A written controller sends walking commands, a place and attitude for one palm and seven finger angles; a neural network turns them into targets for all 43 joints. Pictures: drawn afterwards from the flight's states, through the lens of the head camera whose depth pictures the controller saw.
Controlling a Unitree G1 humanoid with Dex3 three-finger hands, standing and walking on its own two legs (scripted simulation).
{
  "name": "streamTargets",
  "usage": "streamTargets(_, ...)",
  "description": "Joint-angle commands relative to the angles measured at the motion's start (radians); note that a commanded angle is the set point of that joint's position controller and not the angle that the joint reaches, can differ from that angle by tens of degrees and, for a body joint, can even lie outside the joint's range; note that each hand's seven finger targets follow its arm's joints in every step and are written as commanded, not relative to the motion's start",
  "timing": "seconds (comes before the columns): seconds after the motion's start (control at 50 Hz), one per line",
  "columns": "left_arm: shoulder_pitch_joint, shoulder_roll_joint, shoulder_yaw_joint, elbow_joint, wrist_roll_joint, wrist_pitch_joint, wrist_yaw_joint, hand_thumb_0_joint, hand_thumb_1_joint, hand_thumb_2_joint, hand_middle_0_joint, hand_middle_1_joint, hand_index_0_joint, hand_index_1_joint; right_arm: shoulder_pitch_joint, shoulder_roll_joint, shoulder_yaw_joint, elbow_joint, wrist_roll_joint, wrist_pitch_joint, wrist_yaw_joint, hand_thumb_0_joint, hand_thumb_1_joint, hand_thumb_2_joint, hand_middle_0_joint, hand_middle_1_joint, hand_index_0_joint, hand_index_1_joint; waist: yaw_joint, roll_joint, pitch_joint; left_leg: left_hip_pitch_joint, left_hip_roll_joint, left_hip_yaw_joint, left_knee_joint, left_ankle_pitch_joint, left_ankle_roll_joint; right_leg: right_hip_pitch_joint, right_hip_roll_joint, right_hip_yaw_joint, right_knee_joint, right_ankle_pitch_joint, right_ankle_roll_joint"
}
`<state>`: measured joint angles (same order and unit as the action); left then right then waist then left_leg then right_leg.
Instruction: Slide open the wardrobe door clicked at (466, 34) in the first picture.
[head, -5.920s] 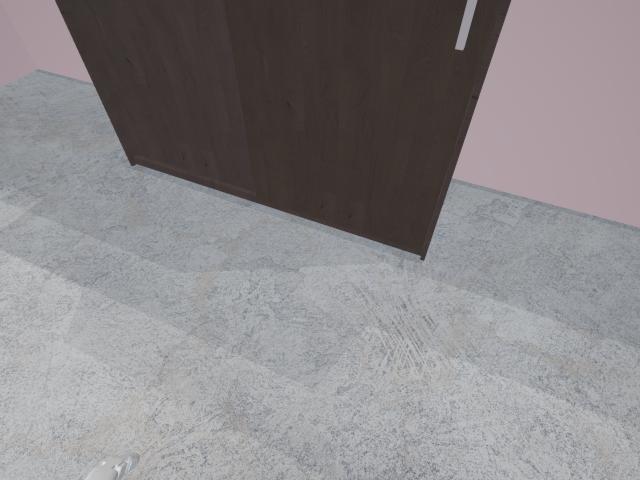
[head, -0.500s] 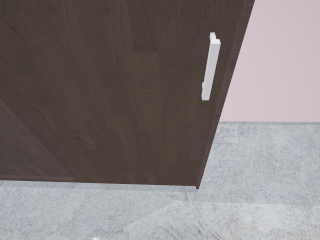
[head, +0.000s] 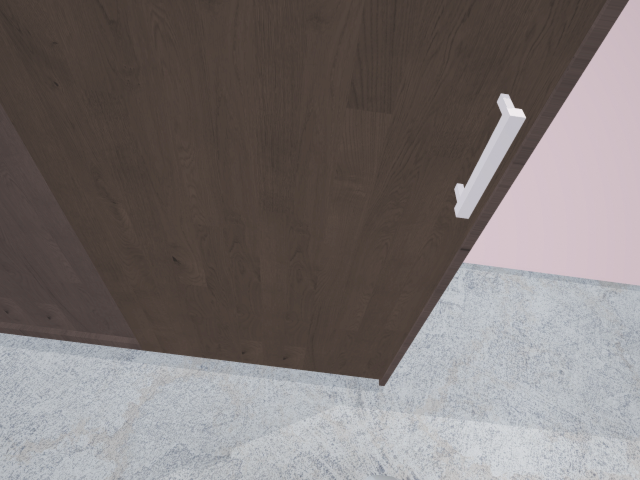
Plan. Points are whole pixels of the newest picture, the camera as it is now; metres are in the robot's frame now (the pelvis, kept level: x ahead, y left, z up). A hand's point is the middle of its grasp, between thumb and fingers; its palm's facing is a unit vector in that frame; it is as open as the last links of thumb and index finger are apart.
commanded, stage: come to a stop and stand still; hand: right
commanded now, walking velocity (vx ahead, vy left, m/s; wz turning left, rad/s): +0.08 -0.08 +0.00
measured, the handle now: (482, 160) +0.50 -0.18 +0.16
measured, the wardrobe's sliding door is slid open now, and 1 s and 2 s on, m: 0.00 0.00 0.00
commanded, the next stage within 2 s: look again from close up in 0.88 s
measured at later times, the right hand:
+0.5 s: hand out of the picture -0.01 -0.23 -0.18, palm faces +0.05 +0.98 -0.17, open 7.4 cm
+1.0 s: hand out of the picture +0.06 -0.21 -0.17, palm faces +0.06 +0.98 -0.19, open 7.3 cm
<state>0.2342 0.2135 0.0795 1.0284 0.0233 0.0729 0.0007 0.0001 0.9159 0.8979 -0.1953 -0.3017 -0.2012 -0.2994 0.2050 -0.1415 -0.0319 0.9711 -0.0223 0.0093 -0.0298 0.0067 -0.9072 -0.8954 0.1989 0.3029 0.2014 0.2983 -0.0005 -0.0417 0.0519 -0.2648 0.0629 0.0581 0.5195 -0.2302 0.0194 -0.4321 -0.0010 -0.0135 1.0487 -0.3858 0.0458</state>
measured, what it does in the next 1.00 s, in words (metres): steps on the spot: right foot, then left foot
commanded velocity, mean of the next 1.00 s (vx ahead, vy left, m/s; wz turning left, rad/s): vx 0.03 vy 0.04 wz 0.00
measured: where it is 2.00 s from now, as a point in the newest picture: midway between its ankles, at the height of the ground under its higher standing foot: outside the picture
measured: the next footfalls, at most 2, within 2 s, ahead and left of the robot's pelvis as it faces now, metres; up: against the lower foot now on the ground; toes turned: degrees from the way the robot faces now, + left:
right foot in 0.26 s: +0.02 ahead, -0.14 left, +0.00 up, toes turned -4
left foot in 0.60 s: +0.04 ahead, +0.08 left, +0.00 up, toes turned +3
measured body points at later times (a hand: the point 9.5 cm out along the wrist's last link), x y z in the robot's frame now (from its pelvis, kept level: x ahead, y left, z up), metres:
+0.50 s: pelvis -0.01 -0.04 +0.01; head +0.01 -0.06 +0.45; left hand -0.02 +0.17 -0.15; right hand -0.01 -0.28 -0.16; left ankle -0.02 +0.08 -0.71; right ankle -0.05 -0.17 -0.74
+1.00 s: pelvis +0.00 -0.03 +0.00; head -0.02 -0.04 +0.44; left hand +0.08 +0.21 -0.14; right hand +0.06 -0.27 -0.16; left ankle +0.00 +0.07 -0.74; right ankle -0.02 -0.14 -0.74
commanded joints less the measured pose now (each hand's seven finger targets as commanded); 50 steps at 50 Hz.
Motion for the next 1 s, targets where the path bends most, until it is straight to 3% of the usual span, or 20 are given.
streamTargets(0.0, -0.001, 0.053, 0.005, -0.076, 0.002, -0.018, -0.005, 0.000, 0.900, 0.900, -0.200, -0.300, -0.200, -0.300, 0.075, -0.216, -0.059, -0.037, -0.005, -0.015, -0.017, 0.000, -0.900, -0.900, 0.200, 0.300, 0.200, 0.300, -0.045, 0.219, -0.043, 0.102, 0.257, -0.236, -0.237, 0.117, 0.118, -0.065, -0.033, 0.032, -0.037, 0.019, 0.018)
streamTargets(0.1, -0.007, 0.037, -0.011, -0.082, -0.008, -0.033, -0.007, 0.000, 0.900, 0.900, -0.200, -0.300, -0.200, -0.300, 0.090, -0.244, -0.067, -0.027, -0.014, -0.008, -0.006, 0.000, -0.900, -0.900, 0.200, 0.300, 0.200, 0.300, -0.061, 0.245, -0.041, 0.065, 0.244, -0.259, -0.284, -0.057, 0.127, 0.058, -0.025, -0.021, -0.293, -0.043, 0.000)
streamTargets(0.18, 0.132, 0.011, -0.028, -0.025, -0.009, -0.056, 0.003, 0.000, 0.900, 0.900, -0.200, -0.300, -0.200, -0.300, 0.040, -0.221, -0.058, -0.006, -0.004, -0.001, -0.002, 0.000, -0.900, -0.900, 0.200, 0.300, 0.200, 0.300, 0.004, 0.233, -0.075, -0.051, 0.160, -0.195, -0.257, -0.184, 0.063, 0.314, -0.001, -0.063, -0.605, 0.086, -0.021)
streamTargets(0.2, 0.174, 0.022, -0.032, -0.005, -0.010, -0.069, 0.008, 0.000, 0.900, 0.900, -0.200, -0.300, -0.200, -0.300, 0.031, -0.188, -0.048, -0.004, 0.003, 0.002, -0.001, 0.000, -0.900, -0.900, 0.200, 0.300, 0.200, 0.300, 0.025, 0.154, -0.078, -0.121, 0.113, -0.155, -0.192, -0.220, 0.028, 0.408, -0.027, -0.035, -0.704, 0.119, -0.025)
streamTargets(0.24, 0.157, 0.134, -0.019, -0.017, 0.004, -0.080, 0.020, 0.000, 0.900, 0.900, -0.200, -0.300, -0.200, -0.300, 0.042, -0.089, -0.023, -0.011, 0.011, 0.007, 0.009, 0.000, -0.900, -0.900, 0.200, 0.300, 0.200, 0.300, 0.022, -0.175, 0.005, -0.182, -0.020, 0.001, 0.042, -0.199, -0.045, 0.250, -0.285, 0.283, -0.904, -0.186, -0.112)
streamTargets(0.26, 0.101, 0.145, -0.020, -0.027, 0.005, -0.080, 0.022, 0.000, 0.900, 0.900, -0.200, -0.300, -0.200, -0.300, 0.019, -0.097, -0.021, -0.007, 0.001, 0.007, 0.015, 0.000, -0.900, -0.900, 0.200, 0.300, 0.200, 0.300, 0.015, -0.199, 0.046, -0.168, -0.025, -0.005, 0.129, -0.190, -0.049, 0.150, -0.330, 0.367, -0.960, -0.285, -0.149)
streamTargets(0.28, 0.070, 0.128, -0.024, -0.025, 0.006, -0.085, 0.028, 0.000, 0.900, 0.900, -0.200, -0.300, -0.200, -0.300, 0.005, -0.102, -0.025, 0.011, -0.007, 0.012, 0.017, 0.000, -0.900, -0.900, 0.200, 0.300, 0.200, 0.300, 0.018, -0.220, 0.089, -0.164, -0.019, -0.028, 0.220, -0.178, -0.050, 0.116, -0.310, 0.344, -0.992, -0.282, -0.152)
streamTargets(0.32, 0.046, 0.097, -0.036, -0.016, 0.003, -0.090, 0.039, 0.000, 0.900, 0.900, -0.200, -0.300, -0.200, -0.300, 0.049, -0.102, -0.027, 0.049, -0.006, 0.010, 0.031, 0.000, -0.900, -0.900, 0.200, 0.300, 0.200, 0.300, -0.007, -0.148, 0.117, -0.205, -0.018, -0.048, 0.315, -0.128, -0.050, 0.167, -0.261, 0.248, -0.953, -0.098, -0.151)
streamTargets(0.36, 0.074, 0.085, -0.036, -0.003, -0.001, -0.098, 0.045, 0.000, 0.900, 0.900, -0.200, -0.300, -0.200, -0.300, 0.063, -0.097, -0.024, 0.068, -0.003, 0.002, 0.036, 0.000, -0.900, -0.900, 0.200, 0.300, 0.200, 0.300, 0.001, -0.100, 0.082, -0.233, -0.010, -0.041, 0.311, -0.110, -0.058, 0.276, -0.250, 0.182, -0.895, 0.145, -0.158)
streamTargets(0.42, 0.141, 0.090, -0.029, 0.032, 0.003, -0.099, 0.055, 0.000, 0.900, 0.900, -0.200, -0.300, -0.200, -0.300, 0.022, -0.087, -0.018, 0.056, 0.003, 0.003, 0.035, 0.000, -0.900, -0.900, 0.200, 0.300, 0.200, 0.300, 0.033, -0.105, 0.035, -0.217, -0.010, -0.031, 0.251, -0.151, -0.065, 0.379, -0.276, 0.163, -0.807, 0.497, -0.184)
streamTargets(0.48, 0.130, 0.101, -0.020, 0.043, 0.004, -0.091, 0.058, 0.000, 0.900, 0.900, -0.200, -0.300, -0.200, -0.300, 0.023, -0.074, -0.017, 0.053, 0.011, 0.003, 0.030, 0.000, -0.900, -0.900, 0.200, 0.300, 0.200, 0.300, 0.028, -0.118, 0.004, -0.109, -0.025, -0.009, 0.107, -0.160, -0.056, 0.377, -0.270, 0.147, -0.723, 0.685, -0.185)
streamTargets(0.54, 0.122, 0.079, -0.016, 0.059, -0.008, -0.090, 0.056, 0.000, 0.900, 0.900, -0.200, -0.300, -0.200, -0.300, 0.119, -0.088, -0.023, 0.098, 0.011, -0.010, 0.021, 0.000, -0.900, -0.900, 0.200, 0.300, 0.200, 0.300, -0.014, -0.066, -0.052, 0.113, -0.019, -0.003, -0.149, 0.129, -0.045, 0.294, -0.198, 0.096, -0.615, 0.588, -0.113)
streamTargets(0.56, 0.076, 0.100, -0.038, -0.028, -0.007, -0.101, 0.046, 0.000, 0.900, 0.900, -0.200, -0.300, -0.200, -0.300, 0.192, -0.224, -0.007, 0.054, -0.001, -0.035, 0.011, 0.000, -0.900, -0.900, 0.200, 0.300, 0.200, 0.300, -0.021, 0.090, -0.028, 0.182, 0.002, -0.040, -0.179, 0.302, -0.010, 0.233, -0.111, 0.056, -0.544, 0.466, -0.064)
streamTargets(0.58, 0.107, 0.072, -0.026, -0.061, -0.006, -0.113, 0.048, 0.000, 0.900, 0.900, -0.200, -0.300, -0.200, -0.300, 0.182, -0.158, -0.018, 0.049, 0.002, -0.024, 0.001, 0.000, -0.900, -0.900, 0.200, 0.300, 0.200, 0.300, 0.001, 0.182, -0.126, 0.186, 0.094, -0.125, -0.112, 0.296, 0.021, 0.174, -0.067, 0.009, -0.507, 0.198, -0.045)
streamTargets(0.62, 0.131, 0.023, -0.035, -0.037, -0.002, -0.099, 0.048, 0.000, 0.900, 0.900, -0.200, -0.300, -0.200, -0.300, 0.165, -0.154, -0.019, 0.020, 0.001, -0.036, -0.010, 0.000, -0.900, -0.900, 0.200, 0.300, 0.200, 0.300, -0.001, 0.286, -0.205, 0.272, 0.145, -0.187, -0.098, 0.513, 0.075, 0.117, -0.029, -0.008, -0.416, 0.068, -0.049)
streamTargets(0.66, 0.094, 0.006, -0.038, -0.064, -0.005, -0.089, 0.044, 0.000, 0.900, 0.900, -0.200, -0.300, -0.200, -0.300, 0.166, -0.144, -0.012, -0.002, -0.005, -0.038, -0.015, 0.000, -0.900, -0.900, 0.200, 0.300, 0.200, 0.300, -0.010, 0.228, -0.153, 0.287, 0.178, -0.198, -0.088, 0.694, 0.109, 0.047, -0.035, -0.014, -0.335, -0.052, -0.052)
streamTargets(0.72, 0.084, 0.000, -0.033, -0.076, -0.014, -0.081, 0.045, 0.000, 0.900, 0.900, -0.200, -0.300, -0.200, -0.300, 0.136, -0.169, -0.021, -0.038, -0.005, -0.029, -0.023, 0.000, -0.900, -0.900, 0.200, 0.300, 0.200, 0.300, 0.007, 0.095, -0.092, 0.215, 0.174, -0.168, -0.073, 0.675, 0.135, 0.067, -0.043, -0.023, -0.378, -0.011, -0.047)
streamTargets(0.78, 0.131, 0.023, -0.033, -0.049, -0.007, -0.088, 0.036, 0.000, 0.900, 0.900, -0.200, -0.300, -0.200, -0.300, 0.076, -0.156, -0.010, -0.058, 0.005, -0.028, -0.024, 0.000, -0.900, -0.900, 0.200, 0.300, 0.200, 0.300, 0.037, 0.103, -0.038, 0.053, 0.098, -0.107, -0.084, 0.360, 0.075, 0.225, -0.073, -0.005, -0.546, 0.234, -0.064)
streamTargets(0.84, 0.075, 0.069, -0.032, -0.048, -0.004, -0.097, 0.037, 0.000, 0.900, 0.900, -0.200, -0.300, -0.200, -0.300, 0.096, -0.157, -0.010, -0.049, 0.006, -0.027, -0.018, 0.000, -0.900, -0.900, 0.200, 0.300, 0.200, 0.300, 0.006, -0.080, -0.006, 0.073, 0.039, -0.066, -0.065, 0.264, 0.026, 0.209, -0.125, 0.048, -0.571, 0.481, -0.086)
streamTargets(0.98, 0.008, 0.114, -0.035, -0.058, -0.007, -0.099, 0.032, 0.000, 0.900, 0.900, -0.200, -0.300, -0.200, -0.300, 0.099, -0.181, 0.001, -0.031, 0.007, -0.039, -0.014, 0.000, -0.900, -0.900, 0.200, 0.300, 0.200, 0.300, 0.005, 0.039, -0.036, 0.116, 0.057, -0.084, -0.113, 0.279, 0.019, 0.234, -0.115, 0.041, -0.612, 0.387, -0.081)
